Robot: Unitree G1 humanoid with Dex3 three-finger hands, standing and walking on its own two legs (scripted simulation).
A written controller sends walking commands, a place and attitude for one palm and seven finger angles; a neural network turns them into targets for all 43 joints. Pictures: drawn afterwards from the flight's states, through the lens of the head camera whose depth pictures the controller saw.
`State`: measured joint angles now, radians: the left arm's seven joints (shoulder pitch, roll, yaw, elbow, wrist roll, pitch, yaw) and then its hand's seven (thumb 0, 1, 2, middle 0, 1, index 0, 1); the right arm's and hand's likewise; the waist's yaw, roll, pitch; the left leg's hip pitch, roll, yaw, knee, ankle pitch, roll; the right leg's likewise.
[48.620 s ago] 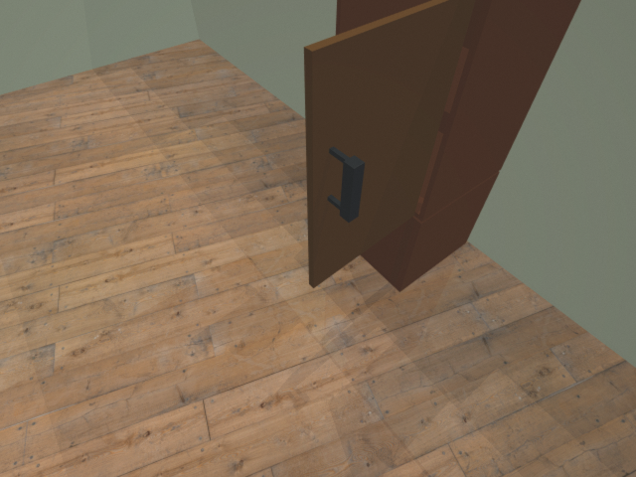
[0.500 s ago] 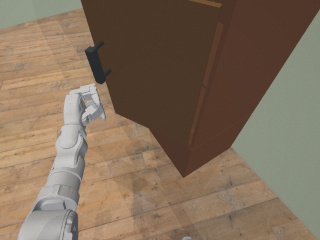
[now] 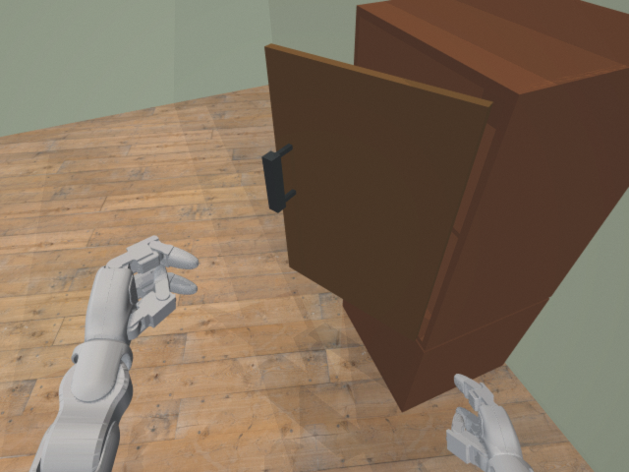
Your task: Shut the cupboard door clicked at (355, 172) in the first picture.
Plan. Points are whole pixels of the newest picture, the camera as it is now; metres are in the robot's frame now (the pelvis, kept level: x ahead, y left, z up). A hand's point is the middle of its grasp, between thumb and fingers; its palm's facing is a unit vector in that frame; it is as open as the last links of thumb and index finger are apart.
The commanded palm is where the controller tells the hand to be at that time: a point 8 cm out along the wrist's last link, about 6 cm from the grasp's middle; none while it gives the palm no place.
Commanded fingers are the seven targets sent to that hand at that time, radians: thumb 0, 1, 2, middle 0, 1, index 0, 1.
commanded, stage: draw the hand back to the body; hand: left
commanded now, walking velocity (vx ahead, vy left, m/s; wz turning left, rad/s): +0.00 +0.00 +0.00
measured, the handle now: (282, 177) +0.67 +0.14 +0.00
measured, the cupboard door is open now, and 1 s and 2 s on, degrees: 30 30 30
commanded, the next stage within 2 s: step back with the hand held close in 0.70 s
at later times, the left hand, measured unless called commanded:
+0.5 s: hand (55, 352) +0.18 +0.27 +0.15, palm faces +0.48 -0.77 -0.43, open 7.1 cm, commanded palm +0.13 +0.30 +0.18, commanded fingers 0.00 0.90 0.90 -0.20 -0.30 -0.20 -0.30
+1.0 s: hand (83, 338) +0.20 +0.25 +0.15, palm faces +0.42 -0.77 -0.48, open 7.4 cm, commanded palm +0.14 +0.29 +0.18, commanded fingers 0.00 0.90 0.90 -0.20 -0.30 -0.20 -0.30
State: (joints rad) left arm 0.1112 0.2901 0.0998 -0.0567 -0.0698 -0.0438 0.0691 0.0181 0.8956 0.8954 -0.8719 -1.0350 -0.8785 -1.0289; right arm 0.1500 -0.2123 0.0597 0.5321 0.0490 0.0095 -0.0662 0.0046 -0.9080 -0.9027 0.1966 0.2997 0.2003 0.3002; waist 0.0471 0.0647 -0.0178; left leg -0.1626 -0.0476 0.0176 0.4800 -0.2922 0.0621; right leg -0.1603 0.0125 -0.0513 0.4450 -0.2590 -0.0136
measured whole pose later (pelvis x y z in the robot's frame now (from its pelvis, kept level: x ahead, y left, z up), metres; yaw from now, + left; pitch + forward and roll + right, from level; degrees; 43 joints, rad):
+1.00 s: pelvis +0.00 -0.01 +0.00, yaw +0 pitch +1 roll -1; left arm 0.50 0.36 0.37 -0.36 -0.06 -0.15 0.11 0.01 0.89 0.89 -0.21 -0.30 -0.21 -0.30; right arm 0.19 -0.26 -0.01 0.61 0.03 -0.03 -0.07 0.01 -0.91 -0.90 0.20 0.30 0.20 0.30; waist 0.02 0.10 -0.02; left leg -0.23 -0.02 0.00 0.52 -0.31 0.04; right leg -0.21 0.03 -0.07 0.45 -0.26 -0.04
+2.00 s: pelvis -0.17 +0.01 -0.02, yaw +6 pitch +2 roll -5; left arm 0.49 0.45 0.50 -0.50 -0.03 -0.26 0.14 0.01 0.88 0.89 -0.21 -0.30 -0.22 -0.30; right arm 0.21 -0.19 -0.02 0.61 0.00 -0.09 -0.07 0.01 -0.91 -0.90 0.20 0.30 0.20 0.30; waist 0.00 0.04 -0.05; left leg -0.57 0.06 0.09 0.57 -0.06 0.09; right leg -0.30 0.11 -0.02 0.92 -0.46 0.01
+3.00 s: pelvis -0.28 +0.04 +0.00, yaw -6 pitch -1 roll +1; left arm 0.52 0.37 0.40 -0.30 -0.04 -0.11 0.17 0.01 0.89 0.89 -0.21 -0.30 -0.21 -0.30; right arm 0.26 -0.22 0.02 0.68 0.01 -0.02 -0.06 0.01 -0.90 -0.90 0.20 0.30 0.20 0.30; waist 0.04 0.04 -0.09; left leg -0.45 0.02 0.05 0.82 -0.34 -0.01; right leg -0.15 0.02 -0.10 0.47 -0.32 -0.08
